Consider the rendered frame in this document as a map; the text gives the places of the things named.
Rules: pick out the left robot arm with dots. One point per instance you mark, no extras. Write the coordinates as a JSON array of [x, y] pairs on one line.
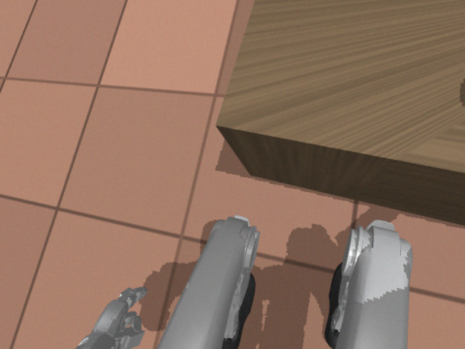
[[97, 340]]

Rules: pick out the left robot foot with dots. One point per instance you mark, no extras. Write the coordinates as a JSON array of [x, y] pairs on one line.
[[244, 311]]

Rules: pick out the right robot foot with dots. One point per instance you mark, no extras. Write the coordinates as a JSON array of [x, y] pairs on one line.
[[331, 334]]

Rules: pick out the left robot hand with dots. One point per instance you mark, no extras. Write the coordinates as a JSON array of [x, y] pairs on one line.
[[115, 318]]

